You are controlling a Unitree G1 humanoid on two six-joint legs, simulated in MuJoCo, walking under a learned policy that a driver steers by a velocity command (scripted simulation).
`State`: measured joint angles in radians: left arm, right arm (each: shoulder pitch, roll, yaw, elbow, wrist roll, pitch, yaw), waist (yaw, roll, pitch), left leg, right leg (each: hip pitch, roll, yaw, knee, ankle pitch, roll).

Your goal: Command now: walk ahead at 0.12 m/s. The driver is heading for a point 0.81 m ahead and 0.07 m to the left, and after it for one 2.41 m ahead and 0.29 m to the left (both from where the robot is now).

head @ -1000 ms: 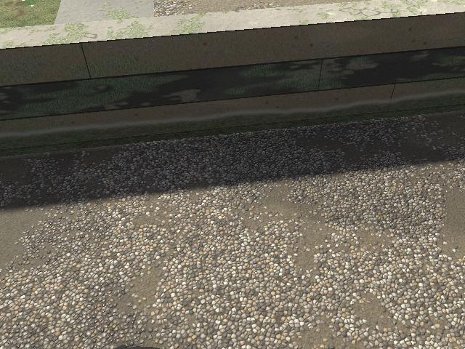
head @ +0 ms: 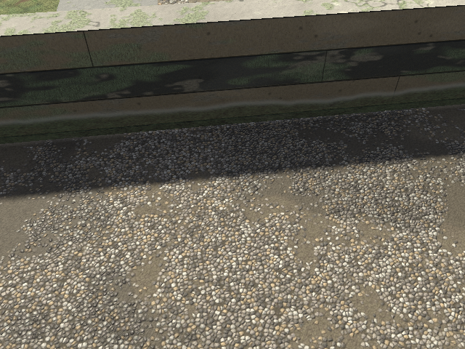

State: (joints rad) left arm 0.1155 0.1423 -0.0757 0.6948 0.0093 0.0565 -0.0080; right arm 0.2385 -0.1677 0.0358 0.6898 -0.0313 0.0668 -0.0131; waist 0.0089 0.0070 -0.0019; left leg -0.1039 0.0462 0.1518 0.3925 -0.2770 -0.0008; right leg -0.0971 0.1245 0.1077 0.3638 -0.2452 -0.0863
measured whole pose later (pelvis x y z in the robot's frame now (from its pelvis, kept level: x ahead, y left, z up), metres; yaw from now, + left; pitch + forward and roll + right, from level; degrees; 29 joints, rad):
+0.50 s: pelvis -0.01 +0.00 +0.00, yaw +0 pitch +0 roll +0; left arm 0.13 0.17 -0.05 0.69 0.01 0.08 0.00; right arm 0.25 -0.20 0.02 0.70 -0.03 0.08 -0.01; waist 0.01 0.01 -0.02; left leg -0.15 0.04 0.15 0.45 -0.29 0.01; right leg -0.16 0.12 0.11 0.44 -0.26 -0.08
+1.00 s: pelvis +0.00 +0.01 -0.02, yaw +0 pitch -1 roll +0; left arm 0.07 0.16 -0.06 0.65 0.01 0.07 0.02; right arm 0.18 -0.17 0.03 0.63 -0.03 0.08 -0.02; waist 0.00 0.01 0.01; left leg -0.18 0.03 0.14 0.60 -0.39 0.02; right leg -0.19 0.11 0.09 0.61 -0.38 -0.07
